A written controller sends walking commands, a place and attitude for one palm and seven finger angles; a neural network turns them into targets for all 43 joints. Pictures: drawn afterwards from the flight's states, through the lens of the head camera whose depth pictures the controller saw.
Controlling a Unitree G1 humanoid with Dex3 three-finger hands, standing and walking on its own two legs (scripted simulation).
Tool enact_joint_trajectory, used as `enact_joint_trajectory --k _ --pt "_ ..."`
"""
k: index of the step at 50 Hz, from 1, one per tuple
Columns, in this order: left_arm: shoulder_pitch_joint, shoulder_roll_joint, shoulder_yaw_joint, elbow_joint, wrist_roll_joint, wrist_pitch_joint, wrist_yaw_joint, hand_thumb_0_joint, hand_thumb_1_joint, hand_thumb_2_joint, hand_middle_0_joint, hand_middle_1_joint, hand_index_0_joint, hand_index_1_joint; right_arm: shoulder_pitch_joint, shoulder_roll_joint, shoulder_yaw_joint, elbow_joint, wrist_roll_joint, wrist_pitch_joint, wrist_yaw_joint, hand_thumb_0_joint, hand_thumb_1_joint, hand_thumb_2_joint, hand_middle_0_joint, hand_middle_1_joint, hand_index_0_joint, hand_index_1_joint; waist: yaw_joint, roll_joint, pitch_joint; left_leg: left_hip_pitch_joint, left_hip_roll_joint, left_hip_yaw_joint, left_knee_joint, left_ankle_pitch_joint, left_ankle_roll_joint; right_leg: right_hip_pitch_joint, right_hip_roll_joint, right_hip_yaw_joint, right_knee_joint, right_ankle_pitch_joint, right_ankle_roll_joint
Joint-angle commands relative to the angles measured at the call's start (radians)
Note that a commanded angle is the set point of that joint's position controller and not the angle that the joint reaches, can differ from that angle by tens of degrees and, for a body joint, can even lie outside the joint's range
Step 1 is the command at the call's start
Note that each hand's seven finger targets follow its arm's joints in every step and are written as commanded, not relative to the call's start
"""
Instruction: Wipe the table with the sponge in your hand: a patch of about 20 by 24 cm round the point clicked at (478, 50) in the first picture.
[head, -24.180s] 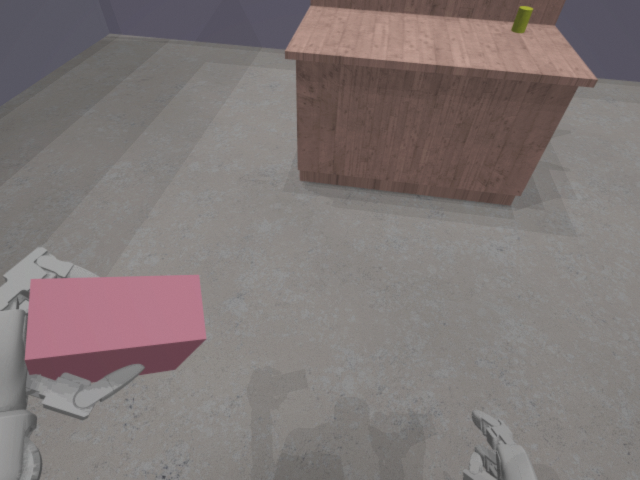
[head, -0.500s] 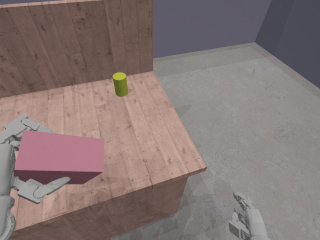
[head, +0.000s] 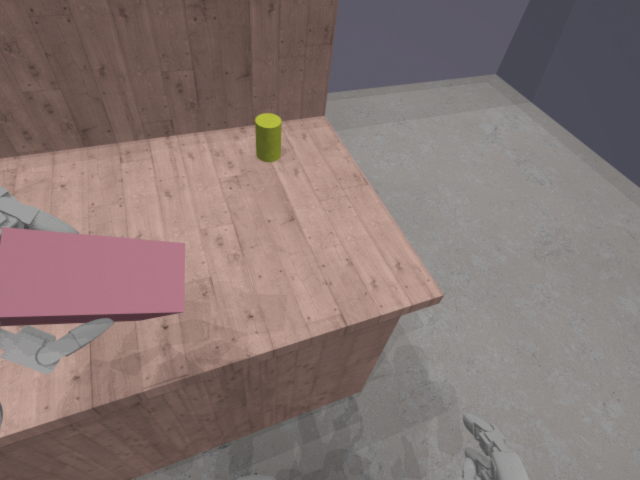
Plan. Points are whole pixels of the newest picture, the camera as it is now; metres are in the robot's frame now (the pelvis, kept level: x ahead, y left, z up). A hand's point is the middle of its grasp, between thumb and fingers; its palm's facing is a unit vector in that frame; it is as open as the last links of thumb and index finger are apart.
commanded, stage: come to a stop and stand still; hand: left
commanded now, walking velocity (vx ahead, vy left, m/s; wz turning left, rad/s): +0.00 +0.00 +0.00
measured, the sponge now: (114, 285) +0.25 +0.24 +0.15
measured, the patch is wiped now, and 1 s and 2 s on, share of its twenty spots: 0.00 0.00 0.00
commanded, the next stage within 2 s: none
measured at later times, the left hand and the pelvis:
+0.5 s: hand out of the picture +0.14 +0.32 +0.17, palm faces +0.49 -0.78 -0.39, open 10.4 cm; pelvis -0.05 +0.04 +0.00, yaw +8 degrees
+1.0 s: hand out of the picture +0.04 +0.41 +0.17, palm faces +0.52 -0.80 -0.31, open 10.4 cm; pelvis -0.18 +0.13 -0.04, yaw +1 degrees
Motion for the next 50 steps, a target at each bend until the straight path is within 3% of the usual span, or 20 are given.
enact_joint_trajectory --k 1,19,23,27,29,31,34,35,36,37,38,39,40,41,42,44,45,46,48,50 --pt "-0.026 0.037 -0.031 -0.203 0.000 -0.049 -0.003 0.000 0.100 1.300 -1.200 -1.600 -1.200 -1.600 -0.109 -0.147 -0.070 -0.159 0.013 -0.075 0.006 0.000 -0.900 -0.900 0.200 0.300 0.200 0.300 -0.015 0.187 -0.142 -0.056 0.236 -0.280 -0.359 -0.581 -0.105 0.096 0.011 -0.008 0.050 -0.077 -0.014" --pt "-0.042 0.077 0.019 -0.243 -0.005 -0.011 0.002 0.000 0.100 1.300 -1.200 -1.600 -1.200 -1.600 -0.128 -0.144 -0.091 -0.168 0.005 -0.024 0.016 0.000 -0.900 -0.900 0.200 0.300 0.200 0.300 -0.006 0.178 -0.176 0.068 0.190 -0.115 -0.337 -0.466 -0.218 0.106 0.047 -0.078 -0.010 -0.110 -0.035" --pt "-0.039 0.089 0.017 -0.210 -0.002 -0.002 -0.003 0.000 0.100 1.300 -1.200 -1.600 -1.200 -1.600 -0.116 -0.147 -0.099 -0.161 0.019 -0.007 0.021 0.000 -0.900 -0.900 0.200 0.300 0.200 0.300 -0.015 0.021 -0.161 0.164 0.124 -0.020 -0.062 -0.468 -0.180 -0.066 -0.026 -0.014 -0.090 -0.108 -0.080" --pt "-0.124 0.103 0.023 -0.320 -0.028 -0.005 -0.010 0.000 0.100 1.300 -1.200 -1.600 -1.200 -1.600 -0.152 -0.131 -0.079 -0.151 0.018 -0.003 0.012 0.000 -0.900 -0.900 0.200 0.300 0.200 0.300 -0.045 -0.081 -0.132 0.304 0.126 -0.201 0.300 -0.363 -0.103 -0.474 -0.174 0.173 -0.087 -0.222 -0.138" --pt "-0.134 0.078 0.008 -0.318 -0.030 0.000 -0.011 0.000 0.100 1.300 -1.200 -1.600 -1.200 -1.600 -0.123 -0.146 -0.079 -0.132 0.016 -0.002 0.003 0.000 -0.900 -0.900 0.200 0.300 0.200 0.300 -0.059 0.087 -0.113 0.264 0.198 -0.313 -0.005 -0.483 -0.106 -0.485 -0.050 0.079 0.181 -0.282 -0.072" --pt "-0.248 0.131 0.029 -0.380 -0.029 0.018 -0.008 0.000 0.100 1.300 -1.200 -1.600 -1.200 -1.600 -0.159 -0.144 -0.087 -0.137 0.011 -0.005 0.009 0.000 -0.900 -0.900 0.200 0.300 0.200 0.300 -0.048 0.405 -0.079 -0.062 0.292 -0.380 -0.447 -0.694 -0.225 -0.233 0.119 -0.020 0.693 -0.299 -0.009" --pt "-0.244 0.127 0.072 -0.307 -0.057 0.031 -0.021 0.000 0.100 1.300 -1.200 -1.600 -1.200 -1.600 -0.188 -0.161 -0.155 -0.150 -0.013 -0.044 0.050 0.000 -0.900 -0.900 0.200 0.300 0.200 0.300 0.049 0.450 -0.110 -0.310 0.105 0.076 -0.522 -0.420 -0.569 0.199 0.189 -0.233 0.518 -0.297 -0.032" --pt "-0.195 0.146 0.087 -0.322 -0.055 0.024 -0.019 0.000 0.100 1.300 -1.200 -1.600 -1.200 -1.600 -0.188 -0.148 -0.157 -0.158 0.006 -0.049 0.065 0.000 -0.900 -0.900 0.200 0.300 0.200 0.300 0.103 0.353 -0.150 -0.280 0.001 0.182 -0.202 -0.331 -0.614 0.259 0.101 -0.241 0.217 -0.331 -0.093" --pt "-0.073 0.194 0.121 -0.321 -0.039 0.007 -0.008 0.000 0.100 1.300 -1.200 -1.600 -1.200 -1.600 -0.143 -0.151 -0.155 -0.158 0.039 -0.051 0.076 0.000 -0.900 -0.900 0.200 0.300 0.200 0.300 0.143 -0.101 -0.208 -0.117 -0.119 0.152 0.650 -0.390 -0.525 0.125 -0.138 -0.083 -0.060 -0.200 -0.213" --pt "-0.083 0.134 0.024 -0.377 -0.015 -0.003 -0.018 0.000 0.100 1.300 -1.200 -1.600 -1.200 -1.600 -0.114 -0.134 -0.129 -0.153 0.084 -0.027 0.074 0.000 -0.900 -0.900 0.200 0.300 0.200 0.300 0.056 -0.616 -0.170 -0.005 -0.006 -0.340 1.527 -0.599 -0.226 -0.385 -0.379 0.327 0.012 0.079 -0.302" --pt "-0.225 0.091 -0.008 -0.424 -0.049 0.022 -0.055 0.000 0.100 1.300 -1.200 -1.600 -1.200 -1.600 -0.165 -0.103 -0.140 -0.136 0.058 -0.037 0.062 0.000 -0.900 -0.900 0.200 0.300 0.200 0.300 -0.030 -0.360 -0.176 -0.044 -0.002 -0.480 1.633 -0.506 0.013 -0.533 -0.319 0.257 0.016 0.088 -0.254" --pt "-0.348 0.263 0.091 -0.563 -0.069 -0.007 -0.078 0.000 0.100 1.300 -1.200 -1.600 -1.200 -1.600 -0.173 -0.073 -0.100 -0.142 0.045 -0.055 0.064 0.000 -0.900 -0.900 0.200 0.300 0.200 0.300 -0.060 -0.125 -0.229 -0.139 0.026 -0.461 1.579 -0.428 0.292 -0.438 -0.370 0.300 0.015 -0.044 -0.246" --pt "-0.247 0.303 0.146 -0.380 -0.055 -0.001 -0.068 0.000 0.100 1.300 -1.200 -1.600 -1.200 -1.600 -0.158 -0.032 -0.034 -0.138 -0.009 -0.058 0.061 0.000 -0.900 -0.900 0.200 0.300 0.200 0.300 -0.051 0.050 -0.204 -0.145 0.099 -0.332 1.039 -0.316 0.068 -0.345 -0.325 0.332 -0.049 -0.232 -0.128" --pt "-0.241 0.204 0.102 -0.404 -0.036 0.009 -0.060 0.000 0.100 1.300 -1.200 -1.600 -1.200 -1.600 -0.165 -0.064 -0.052 -0.133 0.010 -0.049 0.077 0.000 -0.900 -0.900 0.200 0.300 0.200 0.300 -0.032 0.060 -0.157 -0.035 0.082 -0.189 0.586 -0.339 -0.048 -0.394 -0.233 0.304 -0.040 -0.337 -0.142" --pt "-0.181 0.144 0.076 -0.353 -0.039 0.006 -0.054 0.000 0.100 1.300 -1.200 -1.600 -1.200 -1.600 -0.169 -0.145 -0.094 -0.147 0.012 -0.047 0.058 0.000 -0.900 -0.900 0.200 0.300 0.200 0.300 -0.018 0.103 -0.120 0.133 0.097 -0.245 0.266 -0.347 -0.102 -0.550 -0.211 0.321 0.083 -0.340 -0.162" --pt "-0.259 0.123 0.047 -0.229 -0.034 -0.002 -0.031 0.000 0.100 1.300 -1.200 -1.600 -1.200 -1.600 -0.094 -0.122 -0.082 -0.051 -0.002 -0.042 0.029 0.000 -0.900 -0.900 0.200 0.300 0.200 0.300 -0.061 0.378 -0.071 0.158 0.021 -0.061 -0.232 -0.073 -0.081 -0.294 0.025 0.035 0.437 -0.259 -0.089" --pt "-0.337 0.154 0.052 -0.212 -0.027 -0.006 -0.023 0.000 0.100 1.300 -1.200 -1.600 -1.200 -1.600 -0.059 -0.107 -0.092 -0.038 -0.016 -0.061 0.029 0.000 -0.900 -0.900 0.200 0.300 0.200 0.300 -0.056 0.435 -0.086 0.097 0.094 -0.088 -0.210 0.115 -0.039 -0.257 0.058 -0.037 0.665 -0.261 -0.043" --pt "-0.295 0.167 0.065 -0.147 -0.022 -0.004 -0.017 0.000 0.100 1.300 -1.200 -1.600 -1.200 -1.600 -0.075 -0.144 -0.113 -0.077 -0.011 -0.071 0.020 0.000 -0.900 -0.900 0.200 0.300 0.200 0.300 -0.022 0.423 -0.075 0.092 0.253 -0.293 -0.153 0.245 0.041 -0.368 0.084 -0.024 0.837 -0.286 -0.007" --pt "-0.369 0.201 0.056 -0.188 -0.019 -0.014 -0.031 0.000 0.100 1.300 -1.200 -1.600 -1.200 -1.600 -0.138 -0.108 -0.077 -0.117 -0.030 -0.023 0.035 0.000 -0.900 -0.900 0.200 0.300 0.200 0.300 -0.075 0.372 0.031 -0.069 0.352 -0.642 -0.122 0.217 0.099 -0.418 0.051 0.135 0.856 -0.278 0.010" --pt "-0.270 0.117 0.015 -0.178 -0.003 -0.024 -0.051 0.000 0.100 1.300 -1.200 -1.600 -1.200 -1.600 -0.131 -0.134 -0.098 -0.124 -0.014 -0.003 0.058 0.000 -0.900 -0.900 0.200 0.300 0.200 0.300 -0.042 0.044 0.039 -0.127 0.373 -0.559 -0.120 0.041 0.128 -0.286 -0.005 0.175 0.727 -0.132 -0.012"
